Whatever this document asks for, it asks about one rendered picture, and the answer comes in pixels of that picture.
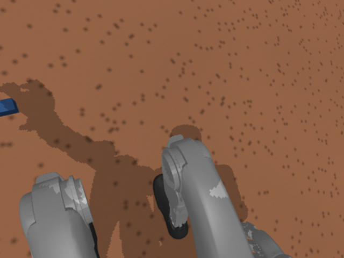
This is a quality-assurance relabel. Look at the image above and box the left robot foot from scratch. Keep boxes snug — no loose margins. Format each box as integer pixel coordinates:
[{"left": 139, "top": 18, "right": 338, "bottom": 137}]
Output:
[{"left": 89, "top": 222, "right": 100, "bottom": 258}]

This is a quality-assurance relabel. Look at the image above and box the small box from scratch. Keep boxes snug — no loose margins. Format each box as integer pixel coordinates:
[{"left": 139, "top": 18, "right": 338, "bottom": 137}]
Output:
[{"left": 0, "top": 98, "right": 19, "bottom": 117}]

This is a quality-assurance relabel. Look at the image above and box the right robot foot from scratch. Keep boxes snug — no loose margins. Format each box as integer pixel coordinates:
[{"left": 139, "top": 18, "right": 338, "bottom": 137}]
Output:
[{"left": 153, "top": 174, "right": 188, "bottom": 239}]

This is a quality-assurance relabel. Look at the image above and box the right robot hand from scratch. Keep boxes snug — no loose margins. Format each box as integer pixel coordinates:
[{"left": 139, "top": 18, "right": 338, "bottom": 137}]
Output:
[{"left": 241, "top": 221, "right": 284, "bottom": 258}]

